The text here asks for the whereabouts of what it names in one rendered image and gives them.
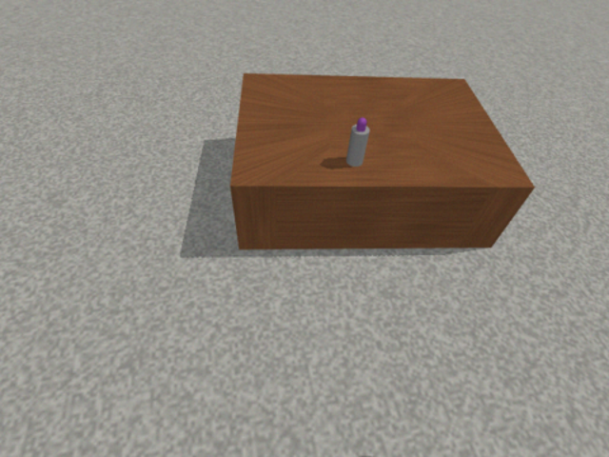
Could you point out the bottle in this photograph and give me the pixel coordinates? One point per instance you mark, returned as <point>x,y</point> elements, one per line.
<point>357,143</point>

